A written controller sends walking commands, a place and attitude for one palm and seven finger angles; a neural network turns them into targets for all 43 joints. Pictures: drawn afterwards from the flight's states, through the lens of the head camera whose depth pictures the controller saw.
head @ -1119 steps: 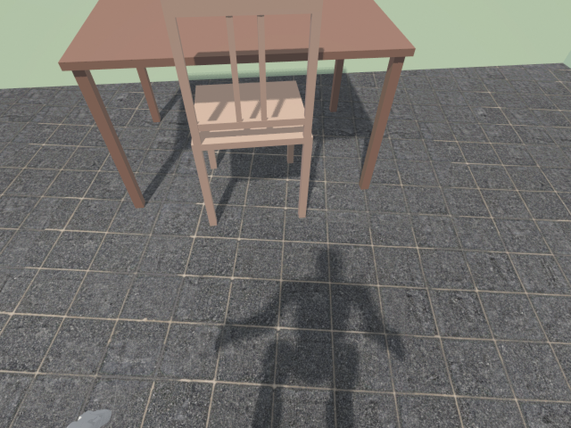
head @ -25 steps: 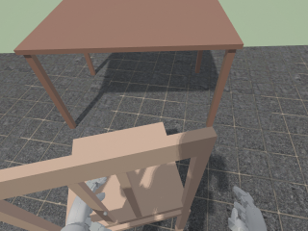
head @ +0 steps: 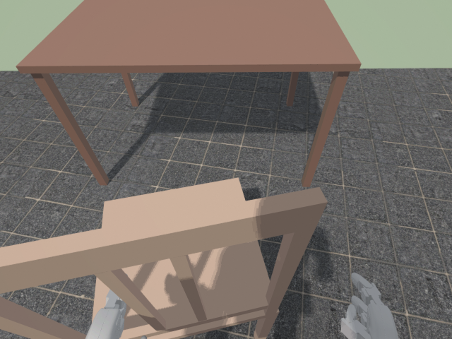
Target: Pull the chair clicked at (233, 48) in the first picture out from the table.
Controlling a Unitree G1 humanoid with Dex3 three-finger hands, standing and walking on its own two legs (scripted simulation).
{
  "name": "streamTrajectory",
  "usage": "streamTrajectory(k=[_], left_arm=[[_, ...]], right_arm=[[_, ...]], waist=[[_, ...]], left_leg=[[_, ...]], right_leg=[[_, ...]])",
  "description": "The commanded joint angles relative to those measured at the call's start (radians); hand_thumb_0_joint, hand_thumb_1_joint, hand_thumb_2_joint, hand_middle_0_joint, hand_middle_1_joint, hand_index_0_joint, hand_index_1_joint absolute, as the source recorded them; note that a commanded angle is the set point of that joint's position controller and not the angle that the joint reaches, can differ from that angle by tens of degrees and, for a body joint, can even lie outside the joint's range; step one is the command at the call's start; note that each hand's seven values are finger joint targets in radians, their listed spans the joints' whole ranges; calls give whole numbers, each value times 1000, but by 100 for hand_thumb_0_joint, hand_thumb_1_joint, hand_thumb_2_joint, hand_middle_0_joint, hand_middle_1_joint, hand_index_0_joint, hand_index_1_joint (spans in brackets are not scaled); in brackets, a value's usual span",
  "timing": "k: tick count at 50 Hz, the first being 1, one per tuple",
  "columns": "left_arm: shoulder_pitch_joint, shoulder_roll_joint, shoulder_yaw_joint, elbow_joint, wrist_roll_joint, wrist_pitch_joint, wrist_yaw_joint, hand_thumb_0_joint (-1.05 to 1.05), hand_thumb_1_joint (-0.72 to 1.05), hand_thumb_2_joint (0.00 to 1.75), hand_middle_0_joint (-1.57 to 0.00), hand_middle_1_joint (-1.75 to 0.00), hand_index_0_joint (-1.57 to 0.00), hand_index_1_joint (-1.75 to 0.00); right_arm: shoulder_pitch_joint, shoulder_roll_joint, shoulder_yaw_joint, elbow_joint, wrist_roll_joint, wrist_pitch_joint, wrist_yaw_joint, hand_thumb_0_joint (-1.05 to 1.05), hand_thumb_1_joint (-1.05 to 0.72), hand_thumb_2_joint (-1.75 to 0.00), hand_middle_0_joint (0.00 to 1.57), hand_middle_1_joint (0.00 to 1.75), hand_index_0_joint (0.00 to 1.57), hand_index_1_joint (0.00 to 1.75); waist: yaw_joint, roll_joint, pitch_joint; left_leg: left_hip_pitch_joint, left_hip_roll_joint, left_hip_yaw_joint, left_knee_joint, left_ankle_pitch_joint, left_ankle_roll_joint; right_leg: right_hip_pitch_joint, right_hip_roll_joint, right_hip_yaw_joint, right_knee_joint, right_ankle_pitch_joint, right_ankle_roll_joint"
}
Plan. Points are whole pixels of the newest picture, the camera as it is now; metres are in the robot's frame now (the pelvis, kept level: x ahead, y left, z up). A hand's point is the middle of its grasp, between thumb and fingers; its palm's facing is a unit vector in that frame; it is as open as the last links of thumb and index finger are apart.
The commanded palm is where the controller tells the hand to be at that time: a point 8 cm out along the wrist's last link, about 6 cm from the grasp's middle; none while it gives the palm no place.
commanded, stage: draw the fingers out of the gap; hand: left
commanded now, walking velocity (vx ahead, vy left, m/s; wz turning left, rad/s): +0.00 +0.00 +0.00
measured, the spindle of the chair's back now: (140, 304) +0.19 +0.15 +0.00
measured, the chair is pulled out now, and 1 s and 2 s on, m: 0.63 0.63 0.62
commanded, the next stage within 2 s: draw the hand back to the body in 0.48 s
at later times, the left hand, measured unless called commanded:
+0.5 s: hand out of the picture +0.09 +0.14 -0.02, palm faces +0.03 -0.98 -0.17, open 17.5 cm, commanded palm +0.04 +0.19 +0.00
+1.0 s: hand out of the picture +0.12 +0.17 +0.06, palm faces +0.01 -1.00 -0.09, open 17.5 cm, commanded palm +0.05 +0.23 +0.08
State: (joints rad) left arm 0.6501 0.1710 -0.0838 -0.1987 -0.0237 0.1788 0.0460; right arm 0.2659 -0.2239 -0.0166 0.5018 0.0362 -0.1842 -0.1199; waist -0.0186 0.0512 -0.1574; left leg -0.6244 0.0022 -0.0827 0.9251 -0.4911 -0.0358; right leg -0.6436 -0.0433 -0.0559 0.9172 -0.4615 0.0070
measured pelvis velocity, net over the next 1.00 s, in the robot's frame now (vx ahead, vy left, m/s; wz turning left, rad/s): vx -0.02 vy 0.01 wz -0.01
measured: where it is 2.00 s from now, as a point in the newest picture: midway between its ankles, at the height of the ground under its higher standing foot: outside the picture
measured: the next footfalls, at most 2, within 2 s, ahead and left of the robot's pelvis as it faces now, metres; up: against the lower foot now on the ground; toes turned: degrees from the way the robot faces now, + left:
none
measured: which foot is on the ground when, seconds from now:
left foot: down 0.00-1.00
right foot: down 0.00-1.00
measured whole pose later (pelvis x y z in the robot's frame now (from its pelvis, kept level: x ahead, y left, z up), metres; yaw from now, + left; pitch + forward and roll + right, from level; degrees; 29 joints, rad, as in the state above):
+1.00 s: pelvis -0.02 +0.01 -0.03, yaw +0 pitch +12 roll -2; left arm 0.88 0.22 0.04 -0.47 -0.20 -0.33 -0.17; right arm 0.21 -0.15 -0.04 0.51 0.07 -0.21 -0.08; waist 0.04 0.04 -0.17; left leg -0.78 0.00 -0.09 1.12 -0.56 -0.03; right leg -0.78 -0.04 -0.06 1.08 -0.51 0.02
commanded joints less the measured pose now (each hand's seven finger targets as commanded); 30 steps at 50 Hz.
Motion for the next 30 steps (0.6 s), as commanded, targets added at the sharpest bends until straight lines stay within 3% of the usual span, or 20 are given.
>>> streamTrajectory(k=[1, 8, 20, 24, 30], left_arm=[[51, 72, 27, -240, 18, -68, 8, 0, -55, 20, 0, 0, 0, 0], [204, 53, 8, -273, 30, -67, 5, 0, -55, 20, 0, 0, 0, 0], [349, 50, -22, -380, 53, -80, -5, 0, -55, 20, 0, 0, 0, 0], [456, 32, -44, -411, 60, -90, -12, 0, -55, 20, 0, 0, 0, 0], [545, 51, -24, -429, 75, -102, -19, 0, -55, 20, 0, 0, 0, 0]], right_arm=[[-85, -94, -34, -173, -5, -63, -14, 0, -90, -90, 20, 30, 20, 30], [-98, -80, -38, -189, 0, -53, -17, 0, -90, -90, 20, 30, 20, 30], [-100, -71, -44, -233, 5, -24, -24, 0, -90, -90, 20, 30, 20, 30], [-106, -65, -51, -251, 9, -22, -21, 0, -90, -90, 20, 30, 20, 30], [-111, -55, -62, -266, 12, -10, -23, 0, -90, -90, 20, 30, 20, 30]], waist=[[-4, -50, -80], [13, -61, -92], [13, -51, -84], [24, -57, -98], [28, -72, -78]], left_leg=[[16, -14, 45, -100, 255, 58], [-6, -15, 45, -75, 265, 58], [-43, -17, 42, -36, 240, 62], [-51, -19, 42, -27, 257, 62], [-87, -24, 46, -5, 236, 66]], right_leg=[[86, 5, -33, -137, 213, -12], [73, 7, -37, -107, 224, -14], [12, 15, -43, -74, 186, -15], [12, 15, -47, -58, 205, -15], [-15, 20, -43, -47, 191, -15]])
